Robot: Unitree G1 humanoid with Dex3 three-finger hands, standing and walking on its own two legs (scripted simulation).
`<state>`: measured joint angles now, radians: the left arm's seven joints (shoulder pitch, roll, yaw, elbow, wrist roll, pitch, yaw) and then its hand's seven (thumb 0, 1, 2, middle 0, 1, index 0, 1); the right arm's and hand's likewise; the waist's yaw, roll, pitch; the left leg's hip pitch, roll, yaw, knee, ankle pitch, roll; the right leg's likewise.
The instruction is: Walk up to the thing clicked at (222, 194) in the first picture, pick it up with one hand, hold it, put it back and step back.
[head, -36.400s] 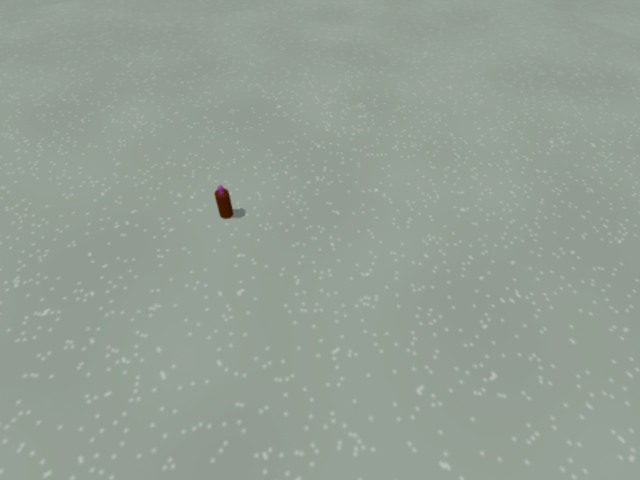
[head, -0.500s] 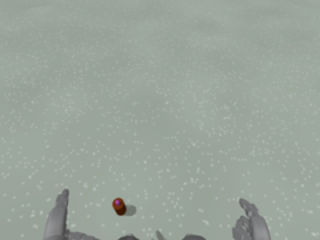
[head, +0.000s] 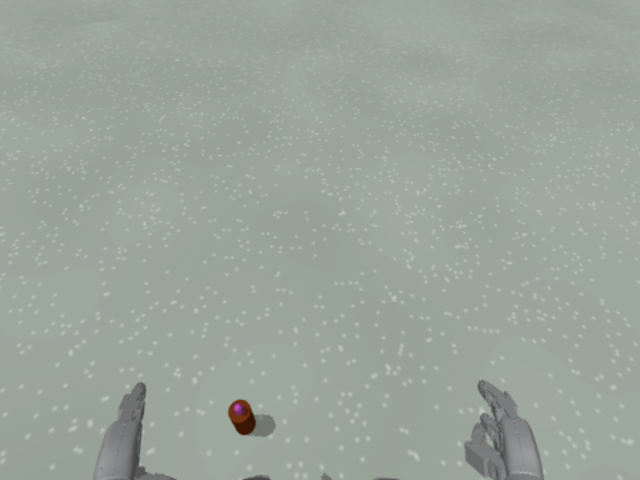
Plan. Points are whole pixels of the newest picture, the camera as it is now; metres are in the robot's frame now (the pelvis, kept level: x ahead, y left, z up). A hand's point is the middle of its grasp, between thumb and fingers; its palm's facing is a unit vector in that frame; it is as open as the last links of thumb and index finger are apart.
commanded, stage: home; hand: left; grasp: from the side
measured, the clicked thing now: (241, 415) +0.37 +0.20 -0.64
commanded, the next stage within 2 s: stand in 1.30 s
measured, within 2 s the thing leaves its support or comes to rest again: neither
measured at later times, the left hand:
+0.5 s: hand (174, 473) +0.15 +0.18 -0.06, palm faces +0.09 -0.96 -0.28, open 17.6 cm
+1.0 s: hand (170, 470) +0.15 +0.18 -0.06, palm faces +0.09 -0.96 -0.27, open 17.6 cm
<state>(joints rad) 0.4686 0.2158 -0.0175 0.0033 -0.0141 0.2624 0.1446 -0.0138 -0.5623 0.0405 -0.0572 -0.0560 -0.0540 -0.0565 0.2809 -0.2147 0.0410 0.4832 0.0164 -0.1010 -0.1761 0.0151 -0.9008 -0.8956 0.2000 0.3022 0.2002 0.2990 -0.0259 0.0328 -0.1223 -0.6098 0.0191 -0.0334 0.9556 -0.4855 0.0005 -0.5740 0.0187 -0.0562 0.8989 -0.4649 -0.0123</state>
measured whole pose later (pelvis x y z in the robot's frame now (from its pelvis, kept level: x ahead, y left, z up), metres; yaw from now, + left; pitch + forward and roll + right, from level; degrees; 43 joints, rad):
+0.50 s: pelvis -0.02 +0.00 +0.00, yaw +0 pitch +7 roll -2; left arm 0.46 0.21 -0.02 0.03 -0.02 0.25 0.13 -0.01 -0.58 0.03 -0.06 -0.05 -0.05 -0.05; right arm 0.29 -0.21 0.04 0.50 0.02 -0.12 -0.18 0.02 -0.90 -0.90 0.20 0.30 0.20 0.30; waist -0.03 0.03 -0.11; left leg -0.60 0.02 -0.03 0.94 -0.45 0.00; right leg -0.57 0.02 -0.05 0.89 -0.44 -0.02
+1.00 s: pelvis -0.01 +0.00 +0.00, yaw +0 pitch +7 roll -2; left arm 0.45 0.21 -0.02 0.04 -0.01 0.23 0.13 -0.01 -0.57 0.03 -0.06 -0.06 -0.05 -0.06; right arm 0.29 -0.21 0.04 0.52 0.01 -0.14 -0.17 0.02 -0.90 -0.90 0.20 0.30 0.20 0.30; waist -0.02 0.03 -0.10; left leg -0.60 0.02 -0.02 0.93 -0.46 0.01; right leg -0.56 0.01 -0.05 0.88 -0.44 -0.01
